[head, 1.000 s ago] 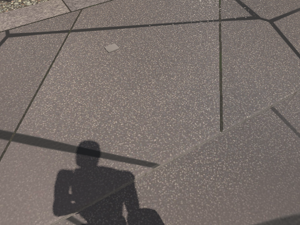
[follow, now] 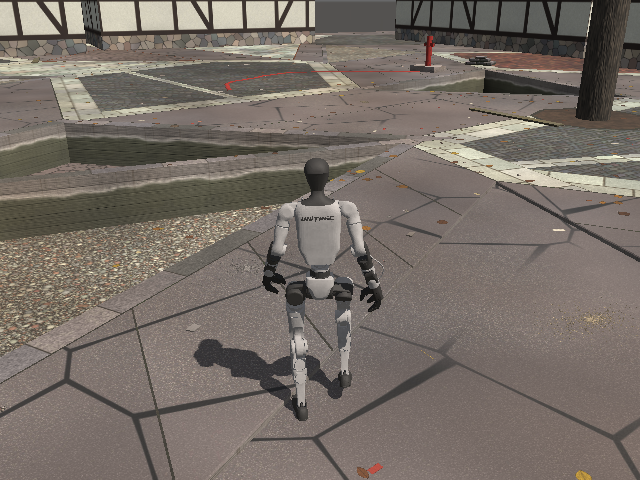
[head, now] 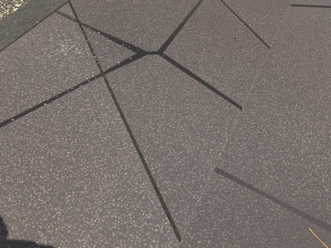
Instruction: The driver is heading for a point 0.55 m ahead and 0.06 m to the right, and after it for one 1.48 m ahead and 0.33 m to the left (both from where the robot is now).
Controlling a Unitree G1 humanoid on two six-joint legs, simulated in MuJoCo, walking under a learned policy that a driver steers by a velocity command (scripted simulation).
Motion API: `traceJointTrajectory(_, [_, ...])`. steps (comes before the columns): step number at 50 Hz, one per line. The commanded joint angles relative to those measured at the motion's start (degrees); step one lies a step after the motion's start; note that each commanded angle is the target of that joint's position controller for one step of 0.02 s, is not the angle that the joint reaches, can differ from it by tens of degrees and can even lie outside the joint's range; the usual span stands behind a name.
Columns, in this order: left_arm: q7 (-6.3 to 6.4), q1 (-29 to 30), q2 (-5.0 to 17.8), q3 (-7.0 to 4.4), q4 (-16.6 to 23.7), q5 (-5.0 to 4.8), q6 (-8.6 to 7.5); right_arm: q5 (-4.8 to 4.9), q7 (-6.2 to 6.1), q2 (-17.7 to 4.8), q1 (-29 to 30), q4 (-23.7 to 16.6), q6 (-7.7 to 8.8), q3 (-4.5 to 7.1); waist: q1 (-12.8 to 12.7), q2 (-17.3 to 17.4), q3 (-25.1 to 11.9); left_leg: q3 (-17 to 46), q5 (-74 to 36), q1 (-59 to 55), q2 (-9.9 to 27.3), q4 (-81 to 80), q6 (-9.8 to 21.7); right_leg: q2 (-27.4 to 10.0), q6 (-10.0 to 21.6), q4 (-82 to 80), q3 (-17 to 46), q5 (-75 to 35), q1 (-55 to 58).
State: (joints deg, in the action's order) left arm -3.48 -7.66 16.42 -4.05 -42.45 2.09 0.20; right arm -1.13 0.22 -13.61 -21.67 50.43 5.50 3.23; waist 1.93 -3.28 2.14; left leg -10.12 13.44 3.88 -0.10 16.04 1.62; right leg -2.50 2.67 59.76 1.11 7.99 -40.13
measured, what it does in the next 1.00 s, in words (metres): climbs: right foot, then left foot 0.04 m higher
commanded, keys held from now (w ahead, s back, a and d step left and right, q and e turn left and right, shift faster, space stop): w+e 0.50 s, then w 0.06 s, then w+q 0.02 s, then q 0.42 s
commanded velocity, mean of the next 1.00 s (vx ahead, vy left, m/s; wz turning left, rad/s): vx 0.39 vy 0.00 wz -0.28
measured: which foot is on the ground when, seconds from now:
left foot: down 0.00-0.22, up 0.24-0.72, down 0.74-1.00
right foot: up 0.00-0.20, down 0.22-0.74, up 0.76-1.00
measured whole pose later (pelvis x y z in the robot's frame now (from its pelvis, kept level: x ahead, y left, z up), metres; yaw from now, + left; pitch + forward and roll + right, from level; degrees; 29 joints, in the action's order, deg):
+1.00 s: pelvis +0.46 -0.11 +0.03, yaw -14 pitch +1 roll +0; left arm 0.7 -9.0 14.5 -1.2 -39.6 1.7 0.3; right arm -0.3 0.3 -15.1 -17.2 45.0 0.4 3.2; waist 1.7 -1.7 4.7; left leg 0.3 5.4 20.5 -5.6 24.9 4.8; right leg -0.1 -2.2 56.3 5.0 18.5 -29.9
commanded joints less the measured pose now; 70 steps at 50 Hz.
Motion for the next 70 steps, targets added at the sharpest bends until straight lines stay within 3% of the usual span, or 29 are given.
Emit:
traceJointTrajectory(1, [-0.98,4.37,-0.15,0.86,5.2,-0.29,-0.61,0.06,-0.14,-6.67,1.88,-3.7,0.91,1.21,-0.97,8.85,1.03,3.28,-22.65,0.88,13.47,-6.51,5.34,-0.8,0.09,-10.32,-2.33,-6.59,1.45])
traceJointTrajectory(5, [-1.46,9.72,-0.02,1.2,7.69,0.17,-0.6,0.14,-0.9,-8.61,-1.57,-2.58,0.03,1.72,0.73,8.62,2.34,0.18,-29.22,-5.17,15.94,-4.74,4.34,0.08,2.36,-20.48,-6.79,-3.25,4.54])
traceJointTrajectory(7, [-1.0,8.93,0.76,0.81,7.99,0.58,-0.55,0.02,-1.32,-9.93,-2.59,-1.96,-0.85,1.93,0.03,9.26,0.76,-2.11,-44.99,-8.82,16.39,1.66,3.56,3.02,4.36,-23.14,-9.09,2.64,8.41])
traceJointTrajectory(10, [0.5,-8.09,3.54,-1.07,3.12,1.09,-1.56,0.33,-1.5,-12.05,-1.95,-2.48,-2.47,2.26,-7.64,8.02,-9.99,-4.64,-51.39,-4.69,15.62,29.12,2.29,8.99,8.43,-30.62,-9.04,5.15,30.35])
traceJointTrajectory(11, [1.42,-14.37,7.94,-2.56,1.6,1.41,-1.83,0.29,-1.18,-9.59,-2.57,-4.41,-2.42,1.6,-9.58,2.03,-15.75,-4.68,-27.33,8.4,13.6,45.4,0.81,-0.44,10.64,-33.03,4.0,11.08,44.71])
traceJointTrajectory(12, [1.69,-10.95,15.17,-4.03,3.59,0.27,-1.32,0.92,-0.19,-4.12,-2.79,-9.36,-2.12,0.61,-4.86,-12.09,-19.59,-0.87,18.28,33.94,1.42,67.49,-3.03,-17.19,19.06,-39.28,37.43,8.12,60.11])
traceJointTrajectory(13, [2.4,-14.97,14.42,-4.39,4.41,-0.36,-0.25,0.13,-0.06,-8.85,4.54,-11.06,-1.59,1.38,-10.2,-2.02,-20.3,9.53,14.23,41.17,1.15,73.57,-2.85,-17.64,20.93,-43.86,40.5,3.15,59.49])
traceJointTrajectory(15, [3.28,-11.21,8.68,-2.68,1.9,-1.18,-0.81,0.5,-0.22,-6.14,6.48,-11.31,-0.57,0.28,-5.19,3.53,-6.87,10.51,7.49,41.52,6.38,68.5,-1.72,-13.11,17.13,-42.98,24.61,-9.05,44.91])
traceJointTrajectory(17, [3.52,-7.23,5.95,-1.57,2.25,-1.54,-2.0,-1.22,-0.18,-5.82,4.05,-10.78,-2.24,0.07,-0.53,3.81,-4.01,11.24,7.71,35.57,7.95,65.36,-1.95,-7.31,14.23,-43.66,17.66,-16.39,34.11])
traceJointTrajectory(21, [3.16,-9.59,6.96,-1.45,1.54,-1.98,-3.59,-2.22,0.32,-4.99,6.3,-12.81,-5.04,-0.29,0.33,3.01,-2.66,9.8,6.06,38.61,8.25,60.01,-3.54,-4.33,13.7,-46.5,15.68,-15.44,29.35])
traceJointTrajectory(29, [3.79,-20.69,6.09,-0.7,-1.5,-2.02,-3.88,-1.95,1.23,-3.28,21.11,-17.6,-4.98,-1.84,-5.85,0.03,-1.25,6.64,-4.8,45.22,5.79,40.92,-2.77,-4.24,10.27,-46.78,14.8,-27.53,41.23])
traceJointTrajectory(32, [4.03,-22.29,5.61,-0.04,-3.2,-1.29,-3.59,-1.21,1.41,-2.21,22.87,-17.96,-4.21,-2.59,-6.95,-0.76,-0.47,3.0,-3.16,40.65,2.69,33.9,-0.18,-4.61,7.69,-42.97,10.32,-47.65,44.81])
traceJointTrajectory(35, [4.29,-19.47,6.41,0.29,-3.52,-1.0,-3.89,-0.51,0.41,-4.16,12.15,-14.75,-3.56,-1.77,-1.83,-4.73,-5.88,1.43,0.59,22.34,-3.51,27.26,3.57,-4.64,3.64,-32.58,7.78,-70.19,43.23])
traceJointTrajectory(36, [4.42,-16.85,7.39,0.02,-3.3,-1.41,-4.03,-0.43,-0.01,-5.5,4.18,-12.43,-3.07,-1.11,3.05,-4.45,-8.29,2.92,-5.16,13.8,-3.66,19.62,4.76,-3.95,2.6,-24.41,6.4,-68.17,42.23])
traceJointTrajectory(37, [4.58,-14.3,6.76,0.15,-1.87,-1.98,-4.72,-0.99,-0.47,-8.35,-4.23,-9.92,-2.31,-0.19,7.39,-2.05,-12.47,10.31,-16.09,0.16,1.91,14.25,7.27,-1.66,1.26,-12.41,4.9,-51.57,34.82])
traceJointTrajectory(38, [4.3,-20.67,2.81,0.67,0.44,-3.94,-4.71,-0.75,-0.68,-16.55,-5.74,-9.35,-2.57,2.01,3.45,17.36,-19.08,38.94,-48.79,-14.91,22.93,12.91,20.36,10.68,-3.67,12.93,-0.23,2.44,15.99])
traceJointTrajectory(39, [4.43,-20.0,6.34,0.28,-0.29,-0.08,-4.33,2.55,-0.13,-12.14,-2.25,-9.67,-3.18,1.37,0.92,12.2,-21.92,46.46,-61.38,-10.49,22.03,8.94,21.72,10.15,-2.47,18.09,4.91,16.39,15.65])
traceJointTrajectory(41, [4.2,-15.48,5.22,0.62,0.47,0.39,-3.29,2.05,0.24,-7.71,5.72,-10.7,-3.18,0.71,-1.69,4.47,-9.19,33.57,-46.3,-0.75,17.18,7.63,18.87,5.44,-2.34,17.14,4.84,15.21,9.57])
traceJointTrajectory(43, [4.02,-12.83,3.68,0.96,1.94,0.1,-1.6,1.63,-0.2,-5.78,7.19,-9.93,-3.45,0.29,-3.68,3.97,-4.38,26.45,-38.2,8.46,11.71,3.1,15.45,2.74,-2.8,9.9,4.14,14.07,11.75])
traceJointTrajectory(47, [4.31,-13.31,1.69,1.66,2.44,-0.46,0.2,0.8,0.04,-8.27,5.81,-8.98,-3.71,1.48,-4.59,6.14,-7.19,21.73,-39.55,12.47,8.22,2.91,14.63,3.45,-4.88,0.32,1.99,11.7,16.49])
traceJointTrajectory(53, [4.65,-4.87,1.88,2.15,5.31,-0.65,1.39,0.3,-0.11,-10.44,5.97,-10.73,-6.63,3.18,-1.61,9.32,-7.2,28.08,-2.17,15.93,5.84,0.98,12.07,3.25,-6.27,-11.36,2.21,7.58,17.47])
traceJointTrajectory(58, [5.6,-4.02,2.57,2.28,6.35,-1.79,0.44,-0.73,-0.13,-10.46,6.37,-11.8,-8.43,4.05,-0.13,10.55,-5.35,35.86,2.24,16.19,5.79,5.4,11.05,4.63,-5.17,-22.67,3.27,11.87,21.62])
traceJointTrajectory(61, [6.51,-9.26,1.46,2.32,4.38,-2.33,-0.62,-0.26,-0.82,-9.28,8.1,-12.38,-8.9,3.8,-2.43,9.2,-4.78,36.71,2.55,18.49,1.7,12.6,6.8,4.72,-3.67,-42.4,1.75,1.68,31.32])
traceJointTrajectory(62, [6.98,-8.16,3.55,1.86,4.41,-1.53,-1.01,0.33,-0.99,-7.26,6.28,-12.18,-8.71,3.3,-0.97,4.39,-4.38,33.06,11.64,22.69,-2.04,19.62,3.98,0.17,-3.12,-45.65,5.0,2.28,34.52])
traceJointTrajectory(63, [7.07,-6.22,6.5,1.58,6.07,-0.66,-0.84,0.8,-1.17,-3.33,1.8,-11.78,-8.6,2.38,1.04,-5.4,-4.11,22.74,18.25,29.38,-7.8,35.67,1.36,-12.69,-1.11,-45.9,15.26,2.74,37.48])
traceJointTrajectory(64, [6.78,-2.98,8.9,1.71,9.07,-0.94,-0.69,-0.41,-1.21,-4.83,-0.08,-12.42,-8.21,2.86,2.87,-3.3,-2.59,16.54,23.74,34.51,-12.36,45.67,0.32,-20.41,2.04,-43.24,22.54,-13.46,33.41])
traceJointTrajectory(65, [6.59,-4.39,10.07,0.47,7.79,0.09,-0.79,-1.05,-1.01,-7.97,3.64,-13.56,-8.21,3.24,1.22,-8.11,-2.76,13.84,20.5,33.67,-6.95,51.16,-0.46,-23.3,7.34,-45.68,24.69,-12.17,27.97])
traceJointTrajectory(67, [5.51,-1.06,4.32,1.96,8.39,-0.61,-0.95,-1.39,-0.65,-10.08,4.77,-11.2,-9.41,3.96,1.79,-3.58,0.29,14.07,13.56,34.61,-5.81,62.25,-1.69,-13.14,5.33,-44.43,12.39,-13.66,26.74])
traceJointTrajectory(70, [5.91,-3.97,4.01,1.93,8.64,-0.61,-0.66,-0.65,0.32,-9.34,6.2,-11.5,-10.68,3.63,-0.2,-4.65,-1.49,13.74,10.24,37.25,-5.02,68.23,-3.95,-10.06,5.68,-41.95,6.45,-20.21,31.92])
